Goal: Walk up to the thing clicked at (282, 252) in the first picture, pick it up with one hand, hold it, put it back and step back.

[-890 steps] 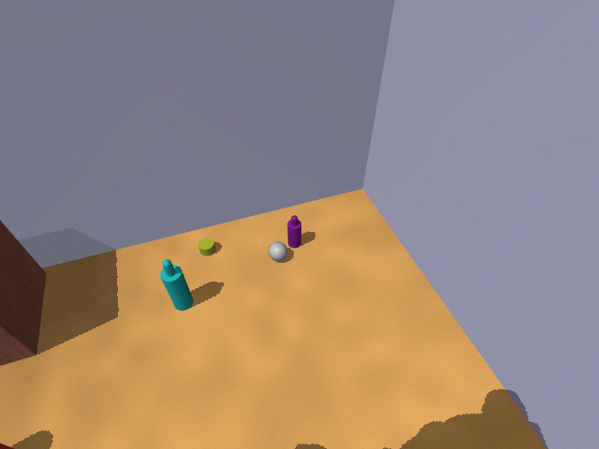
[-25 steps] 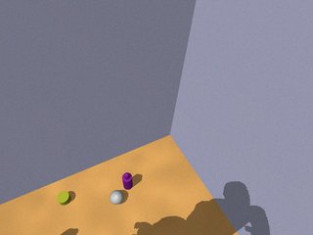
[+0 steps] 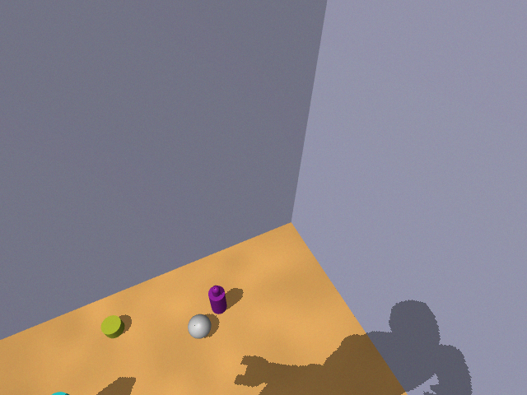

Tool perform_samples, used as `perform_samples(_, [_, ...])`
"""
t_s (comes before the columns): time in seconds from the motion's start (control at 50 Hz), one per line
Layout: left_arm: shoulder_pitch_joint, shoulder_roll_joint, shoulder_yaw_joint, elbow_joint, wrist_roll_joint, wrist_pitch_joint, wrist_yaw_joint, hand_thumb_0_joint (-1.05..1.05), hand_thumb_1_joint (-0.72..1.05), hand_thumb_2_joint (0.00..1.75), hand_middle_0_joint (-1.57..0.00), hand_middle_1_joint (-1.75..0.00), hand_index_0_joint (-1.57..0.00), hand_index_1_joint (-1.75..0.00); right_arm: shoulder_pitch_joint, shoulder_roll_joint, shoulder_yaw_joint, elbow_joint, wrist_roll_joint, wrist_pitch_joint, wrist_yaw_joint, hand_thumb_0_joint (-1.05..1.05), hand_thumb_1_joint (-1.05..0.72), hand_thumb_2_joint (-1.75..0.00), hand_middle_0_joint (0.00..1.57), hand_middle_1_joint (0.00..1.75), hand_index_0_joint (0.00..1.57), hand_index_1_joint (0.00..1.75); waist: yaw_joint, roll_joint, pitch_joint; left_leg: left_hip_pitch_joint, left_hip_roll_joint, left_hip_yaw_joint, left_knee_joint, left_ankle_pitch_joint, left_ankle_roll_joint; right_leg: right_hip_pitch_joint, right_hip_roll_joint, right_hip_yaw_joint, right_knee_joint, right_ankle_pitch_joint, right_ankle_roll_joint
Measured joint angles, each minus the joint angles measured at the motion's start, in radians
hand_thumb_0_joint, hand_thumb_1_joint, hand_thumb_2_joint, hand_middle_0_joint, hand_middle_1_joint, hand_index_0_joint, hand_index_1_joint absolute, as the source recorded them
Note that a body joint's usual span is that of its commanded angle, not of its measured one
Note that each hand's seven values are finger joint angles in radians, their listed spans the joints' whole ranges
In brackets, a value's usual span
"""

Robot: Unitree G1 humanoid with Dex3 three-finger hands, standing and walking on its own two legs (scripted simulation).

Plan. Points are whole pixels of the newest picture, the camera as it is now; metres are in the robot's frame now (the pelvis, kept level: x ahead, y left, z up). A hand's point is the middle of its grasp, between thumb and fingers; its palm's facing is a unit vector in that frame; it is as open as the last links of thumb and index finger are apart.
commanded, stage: walk up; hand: left
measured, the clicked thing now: (199, 326) +0.47 +0.22 -0.71
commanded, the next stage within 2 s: none
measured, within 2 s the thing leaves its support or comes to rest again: neither
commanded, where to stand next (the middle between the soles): +0.08 -0.01 m, yaw -1 degrees
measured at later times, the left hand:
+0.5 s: hand out of the picture +0.09 +0.24 -0.13, palm faces +0.02 -0.94 -0.34, open 7.4 cm
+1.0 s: hand out of the picture +0.02 +0.29 -0.15, palm faces -0.09 -0.95 -0.30, open 7.4 cm
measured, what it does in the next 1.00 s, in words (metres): lifts its right foot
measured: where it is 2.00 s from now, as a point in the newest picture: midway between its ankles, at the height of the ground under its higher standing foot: outside the picture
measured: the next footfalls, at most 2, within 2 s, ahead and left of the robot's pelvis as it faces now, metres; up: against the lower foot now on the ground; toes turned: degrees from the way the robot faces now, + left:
right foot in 1.20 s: +0.08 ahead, -0.14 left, +0.00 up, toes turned -4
left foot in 1.54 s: +0.04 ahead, +0.12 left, +0.00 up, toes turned +0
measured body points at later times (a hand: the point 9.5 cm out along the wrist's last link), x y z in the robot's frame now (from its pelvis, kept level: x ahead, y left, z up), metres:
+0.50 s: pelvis +0.01 -0.01 +0.02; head +0.02 -0.02 +0.47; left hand +0.09 +0.29 -0.10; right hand +0.11 -0.32 -0.10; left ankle +0.00 +0.11 -0.72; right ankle +0.05 -0.12 -0.72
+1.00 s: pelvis -0.04 +0.02 +0.03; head -0.03 +0.06 +0.47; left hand +0.03 +0.34 -0.12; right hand -0.03 -0.29 -0.08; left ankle -0.05 +0.12 -0.72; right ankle -0.04 -0.13 -0.67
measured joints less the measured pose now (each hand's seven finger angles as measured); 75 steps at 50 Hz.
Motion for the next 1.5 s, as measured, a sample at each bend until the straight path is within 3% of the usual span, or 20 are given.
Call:
perform_samples(0.04, [-0.003, 0.001, -0.001, 0.022, -0.004, -0.013, -0.003, 0.0, 0.9, 0.89, -0.2, -0.3, -0.21, -0.3, -0.006, 0.009, 0.009, 0.015, 0.007, -0.002, 0.003, 0.0, -0.91, -0.89, 0.21, 0.3, 0.2, 0.3, -0.001, 0.002, -0.002, 0.017, 0.01, -0.005, -0.021, 0.009, -0.008, 0.032, 0.009, -0.007, -0.061, 0.087, 0.007])
perform_samples(0.24, [-0.024, -0.021, -0.023, 0.124, -0.006, -0.027, -0.012, 0.0, 0.9, 0.89, -0.2, -0.3, -0.21, -0.3, -0.069, 0.011, 0.018, 0.078, 0.015, -0.001, 0.009, 0.0, -0.91, -0.89, 0.21, 0.3, 0.2, 0.3, 0.003, 0.027, -0.052, 0.104, 0.016, -0.016, -0.189, 0.089, -0.019, 0.12, 0.016, -0.019, -0.218, 0.135, 0.004])
perform_samples(0.48, [-0.061, -0.029, -0.012, 0.197, -0.008, -0.028, -0.009, 0.0, 0.9, 0.89, -0.2, -0.3, -0.21, -0.3, -0.131, 0.002, 0.012, 0.126, 0.016, 0.001, 0.006, 0.0, -0.91, -0.89, 0.21, 0.3, 0.2, 0.3, 0.012, 0.037, -0.07, 0.16, 0.021, -0.019, -0.299, 0.144, -0.027, 0.172, 0.021, -0.023, -0.318, 0.183, 0.001])
perform_samples(0.6, [-0.115, -0.017, 0.01, 0.143, -0.018, -0.004, 0.002, 0.0, 0.9, 0.89, -0.21, -0.3, -0.21, -0.3, -0.179, -0.023, -0.01, 0.092, 0.03, 0.035, -0.004, 0.0, -0.91, -0.89, 0.21, 0.3, 0.2, 0.3, 0.008, 0.041, 0.018, 0.048, 0.019, -0.025, -0.164, 0.133, -0.02, 0.099, 0.018, -0.032, -0.257, 0.19, -0.005])
perform_samples(0.7, [-0.147, 0.0, 0.015, 0.085, 0.012, 0.018, 0.012, 0.0, 0.9, 0.89, -0.21, -0.3, -0.21, -0.3, -0.161, -0.041, -0.031, 0.044, 0.019, 0.062, 0.002, 0.0, -0.91, -0.89, 0.21, 0.3, 0.2, 0.3, 0.004, 0.015, 0.061, -0.048, -0.015, -0.015, 0.101, -0.1, 0.006, 0.012, -0.018, -0.022, -0.171, 0.185, 0.004])
perform_samples(0.74, [-0.148, 0.009, 0.014, 0.074, 0.022, 0.023, 0.011, 0.0, 0.9, 0.89, -0.21, -0.3, -0.21, -0.3, -0.132, -0.04, -0.036, 0.043, 0.013, 0.052, 0.008, 0.0, -0.91, -0.89, 0.21, 0.3, 0.2, 0.3, -0.005, 0.005, 0.05, -0.003, -0.002, -0.001, 0.004, -0.071, 0.007, -0.024, -0.03, -0.022, -0.128, 0.173, 0.013])
perform_samples(0.76, [-0.15, 0.013, 0.012, 0.072, 0.022, 0.028, 0.009, 0.0, 0.9, 0.89, -0.21, -0.3, -0.21, -0.3, -0.115, -0.035, -0.04, 0.052, 0.006, 0.042, 0.008, 0.0, -0.91, -0.89, 0.21, 0.3, 0.2, 0.3, -0.01, -0.005, 0.044, 0.021, -0.005, 0.002, -0.06, 0.001, 0.005, -0.043, -0.039, -0.019, -0.092, 0.147, 0.012])
perform_samples(0.78, [-0.15, 0.018, 0.012, 0.071, 0.02, 0.035, 0.007, 0.0, 0.9, 0.89, -0.2, -0.3, -0.21, -0.3, -0.101, -0.021, -0.042, 0.064, -0.007, 0.034, 0.005, 0.0, -0.91, -0.89, 0.21, 0.3, 0.2, 0.3, -0.006, -0.027, 0.048, 0.03, -0.018, 0.013, -0.069, 0.034, 0.008, -0.056, -0.037, 0.014, -0.047, 0.074, 0.006])
perform_samples(0.82, [-0.129, 0.016, 0.014, 0.077, 0.017, 0.043, 0.004, 0.0, 0.9, 0.89, -0.2, -0.3, -0.2, -0.3, -0.065, 0.001, -0.035, 0.08, -0.02, 0.026, 0.006, 0.0, -0.91, -0.89, 0.21, 0.3, 0.2, 0.3, -0.014, -0.04, 0.031, 0.037, -0.023, 0.016, -0.081, 0.046, 0.018, -0.072, 0.004, 0.086, 0.029, -0.047, -0.003])
perform_samples(0.84, [-0.116, 0.017, 0.015, 0.083, 0.014, 0.044, 0.0, 0.0, 0.9, 0.89, -0.2, -0.3, -0.2, -0.3, -0.05, 0.011, -0.031, 0.088, -0.022, 0.022, 0.006, 0.0, -0.91, -0.89, 0.21, 0.3, 0.2, 0.3, -0.019, -0.044, 0.024, 0.047, -0.021, 0.014, -0.1, 0.055, 0.022, -0.071, 0.024, 0.114, 0.065, -0.062, -0.005])
perform_samples(0.88, [-0.083, 0.021, 0.018, 0.095, 0.006, 0.042, -0.009, 0.0, 0.9, 0.89, -0.2, -0.3, -0.2, -0.3, -0.027, 0.03, -0.024, 0.099, -0.025, 0.01, 0.002, 0.0, -0.91, -0.89, 0.21, 0.3, 0.2, 0.3, -0.018, -0.055, 0.011, 0.077, -0.016, 0.024, -0.152, 0.079, 0.022, -0.059, 0.046, 0.148, 0.11, -0.048, -0.001])
perform_samples(1.0, [0.039, 0.038, 0.029, 0.125, 0.019, 0.036, -0.039, 0.0, 0.9, 0.89, -0.2, -0.3, -0.2, -0.3, 0.055, 0.039, -0.045, 0.045, -0.022, -0.037, 0.017, 0.0, -0.9, -0.89, 0.21, 0.3, 0.2, 0.3, -0.036, -0.048, -0.04, 0.162, 0.018, 0.055, -0.284, 0.121, 0.019, -0.01, 0.043, 0.128, 0.158, -0.042, 0.013])
perform_samples(1.08, [0.071, 0.052, 0.031, 0.111, 0.015, 0.008, -0.045, 0.0, 0.9, 0.89, -0.2, -0.3, -0.2, -0.3, 0.101, 0.011, -0.058, 0.006, -0.021, -0.036, 0.025, 0.0, -0.9, -0.89, 0.21, 0.3, 0.2, 0.3, -0.049, -0.022, -0.043, 0.201, 0.045, 0.061, -0.334, 0.131, 0.012, -0.005, 0.023, 0.098, 0.084, -0.023, 0.019])
perform_samples(1.16, [0.085, 0.057, 0.031, 0.078, 0.014, -0.029, -0.037, 0.0, 0.9, 0.89, -0.2, -0.3, -0.2, -0.3, 0.122, -0.033, -0.069, -0.027, -0.026, -0.001, 0.039, 0.0, -0.9, -0.89, 0.21, 0.3, 0.2, 0.3, -0.056, 0.011, -0.035, 0.198, 0.065, 0.071, -0.274, 0.079, -0.004, 0.038, 0.002, 0.029, -0.096, 0.006, 0.018])
perform_samples(1.22, [0.078, 0.055, 0.038, 0.062, 0.017, -0.057, -0.005, 0.0, 0.9, 0.89, -0.2, -0.3, -0.2, -0.3, 0.117, -0.055, -0.066, -0.039, -0.007, 0.03, 0.031, 0.0, -0.9, -0.89, 0.21, 0.3, 0.2, 0.3, -0.053, 0.036, -0.026, 0.143, 0.082, 0.06, -0.106, -0.017, -0.019, 0.089, 0.018, 0.004, -0.209, 0.179, 0.015])
perform_samples(1.28, [0.042, 0.016, 0.019, 0.048, 0.019, -0.058, 0.011, 0.0, 0.9, 0.89, -0.2, -0.3, -0.2, -0.3, 0.086, -0.059, -0.057, -0.029, 0.011, 0.058, 0.012, 0.0, -0.91, -0.89, 0.21, 0.3, 0.2, 0.3, -0.04, 0.085, -0.016, 0.059, 0.054, -0.045, 0.078, -0.135, -0.007, 0.082, 0.035, -0.01, -0.16, 0.131, 0.006])
perform_samples(1.34, [0.006, -0.016, -0.002, 0.026, 0.012, -0.053, 0.012, 0.0, 0.9, 0.89, -0.2, -0.3, -0.2, -0.3, 0.053, -0.052, -0.046, -0.02, 0.023, 0.063, 0.006, 0.0, -0.91, -0.89, 0.2, 0.3, 0.2, 0.3, -0.032, 0.107, -0.01, -0.007, 0.03, -0.094, 0.161, -0.145, -0.008, 0.091, 0.029, -0.018, -0.162, 0.119, 0.006])
perform_samples(1.42, [-0.051, -0.032, -0.008, 0.001, 0.008, -0.038, 0.013, 0.0, 0.9, 0.89, -0.21, -0.3, -0.21, -0.3, 0.01, -0.029, -0.032, -0.013, 0.028, 0.061, 0.005, 0.0, -0.91, -0.89, 0.2, 0.3, 0.2, 0.3, -0.025, 0.091, -0.002, -0.053, 0.023, -0.088, 0.174, -0.123, -0.022, 0.071, 0.005, -0.02, -0.127, 0.099, 0.011])
perform_samples(1.5, [-0.107, -0.026, -0.006, -0.027, 0.004, -0.014, 0.019, 0.0, 0.9, 0.89, -0.21, -0.3, -0.21, -0.3, -0.025, -0.017, -0.024, -0.016, 0.026, 0.054, 0.0, 0.0, -0.91, -0.89, 0.21, 0.3, 0.2, 0.3, -0.027, 0.054, 0.016, -0.058, 0.021, -0.035, 0.125, -0.089, -0.024, 0.021, -0.024, -0.019, -0.059, 0.073, 0.024])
